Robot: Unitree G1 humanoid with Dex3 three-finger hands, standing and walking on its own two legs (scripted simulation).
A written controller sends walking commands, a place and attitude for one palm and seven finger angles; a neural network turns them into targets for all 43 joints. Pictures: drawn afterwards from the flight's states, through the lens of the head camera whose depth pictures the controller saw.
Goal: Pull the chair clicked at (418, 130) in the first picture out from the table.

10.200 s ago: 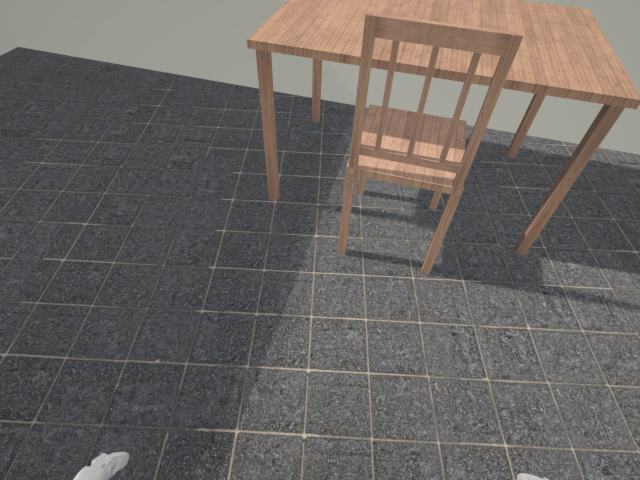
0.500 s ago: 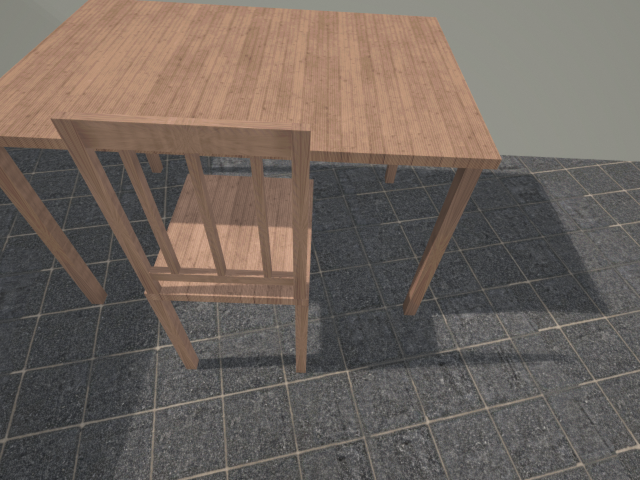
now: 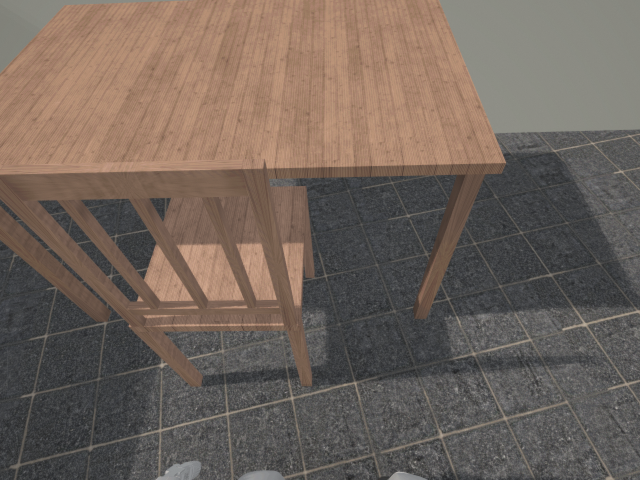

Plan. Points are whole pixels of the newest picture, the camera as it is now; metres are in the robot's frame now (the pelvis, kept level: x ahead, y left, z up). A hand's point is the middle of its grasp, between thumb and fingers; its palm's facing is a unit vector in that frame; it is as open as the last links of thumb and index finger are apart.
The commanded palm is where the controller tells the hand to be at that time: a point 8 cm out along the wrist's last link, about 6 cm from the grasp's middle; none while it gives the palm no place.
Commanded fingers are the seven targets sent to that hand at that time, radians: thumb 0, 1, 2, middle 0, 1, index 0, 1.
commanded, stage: come to a stop and stand still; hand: left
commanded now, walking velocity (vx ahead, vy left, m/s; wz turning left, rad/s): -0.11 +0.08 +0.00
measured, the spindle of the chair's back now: (176, 260) +0.45 +0.27 -0.07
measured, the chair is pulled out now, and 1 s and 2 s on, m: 0.00 0.00 0.00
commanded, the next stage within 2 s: look again from close up in 0.96 s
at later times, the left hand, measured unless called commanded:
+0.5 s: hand out of the picture -0.07 +0.25 -0.17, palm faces +0.03 -0.97 -0.23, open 7.3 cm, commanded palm none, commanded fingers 0.00 0.90 0.90 -0.20 -0.30 -0.20 -0.30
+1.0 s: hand out of the picture -0.10 +0.19 -0.17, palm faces +0.02 -0.99 -0.15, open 7.3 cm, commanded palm none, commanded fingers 0.00 0.90 0.90 -0.20 -0.30 -0.20 -0.30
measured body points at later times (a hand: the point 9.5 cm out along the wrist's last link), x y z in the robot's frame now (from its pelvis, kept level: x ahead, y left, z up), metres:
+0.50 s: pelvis -0.06 +0.06 +0.00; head -0.05 +0.06 +0.45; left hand -0.07 +0.30 -0.15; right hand -0.03 -0.17 -0.15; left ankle -0.03 +0.15 -0.73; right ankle -0.11 -0.04 -0.72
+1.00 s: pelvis -0.08 +0.04 +0.01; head -0.07 +0.04 +0.46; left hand -0.09 +0.24 -0.15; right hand -0.13 -0.16 -0.16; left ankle -0.03 +0.15 -0.73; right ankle -0.12 -0.04 -0.73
